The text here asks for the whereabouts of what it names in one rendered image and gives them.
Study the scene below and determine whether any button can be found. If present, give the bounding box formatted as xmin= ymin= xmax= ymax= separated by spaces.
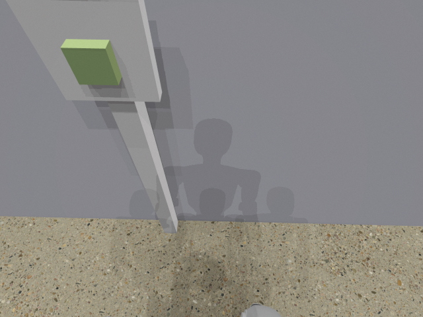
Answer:
xmin=61 ymin=39 xmax=122 ymax=85

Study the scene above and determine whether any panel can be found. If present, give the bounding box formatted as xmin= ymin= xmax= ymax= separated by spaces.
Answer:
xmin=6 ymin=0 xmax=178 ymax=233

